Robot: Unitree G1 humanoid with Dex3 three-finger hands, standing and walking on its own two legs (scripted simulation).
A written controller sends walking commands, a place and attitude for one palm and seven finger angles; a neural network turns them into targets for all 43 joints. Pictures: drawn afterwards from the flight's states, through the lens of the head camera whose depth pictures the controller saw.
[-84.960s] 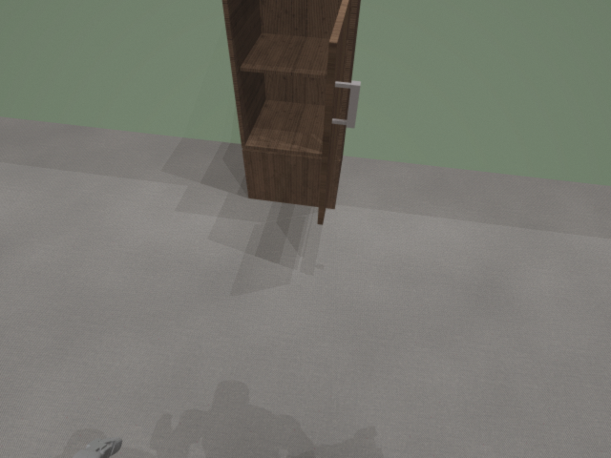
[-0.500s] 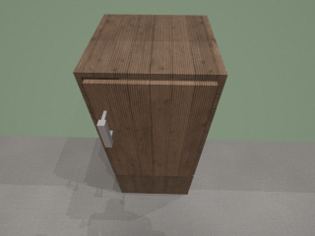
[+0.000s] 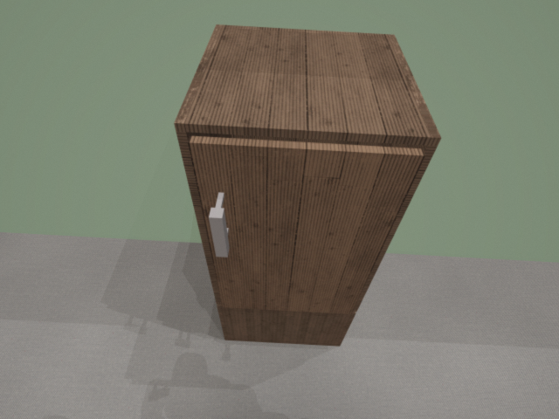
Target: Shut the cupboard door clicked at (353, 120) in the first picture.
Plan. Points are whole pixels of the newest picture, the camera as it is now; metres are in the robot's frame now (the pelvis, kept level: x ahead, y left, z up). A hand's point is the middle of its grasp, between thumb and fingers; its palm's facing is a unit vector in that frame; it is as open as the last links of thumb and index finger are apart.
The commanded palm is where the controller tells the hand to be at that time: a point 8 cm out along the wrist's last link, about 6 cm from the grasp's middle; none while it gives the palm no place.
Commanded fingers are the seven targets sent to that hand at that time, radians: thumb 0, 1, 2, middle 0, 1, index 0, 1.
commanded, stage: come to a stop and stand still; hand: left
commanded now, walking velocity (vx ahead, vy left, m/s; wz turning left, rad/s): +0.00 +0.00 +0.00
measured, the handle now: (221, 225) +0.45 +0.14 -0.03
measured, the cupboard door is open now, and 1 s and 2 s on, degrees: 0 0 0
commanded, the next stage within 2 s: look again from close up in 0.18 s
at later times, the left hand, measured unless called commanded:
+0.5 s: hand out of the picture +0.00 +0.17 -0.18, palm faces +0.00 -0.98 -0.20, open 7.4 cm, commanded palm none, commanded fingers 0.00 0.90 0.90 -0.20 -0.30 -0.20 -0.30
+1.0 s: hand (175, 415) +0.15 +0.16 -0.10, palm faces +0.20 -0.95 -0.22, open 7.2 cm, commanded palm +0.12 +0.20 -0.07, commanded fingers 0.00 0.90 0.90 -0.31 -0.42 -0.31 -0.42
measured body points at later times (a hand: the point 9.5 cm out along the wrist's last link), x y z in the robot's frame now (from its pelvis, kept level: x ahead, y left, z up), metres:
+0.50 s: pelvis +0.01 +0.01 -0.01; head +0.02 -0.01 +0.44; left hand +0.00 +0.23 -0.16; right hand +0.01 -0.21 -0.17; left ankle +0.01 +0.08 -0.74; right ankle -0.01 -0.14 -0.74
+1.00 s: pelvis +0.02 -0.03 -0.01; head +0.04 -0.04 +0.44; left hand +0.13 +0.21 -0.08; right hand +0.07 -0.27 -0.15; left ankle +0.01 +0.08 -0.74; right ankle -0.01 -0.14 -0.74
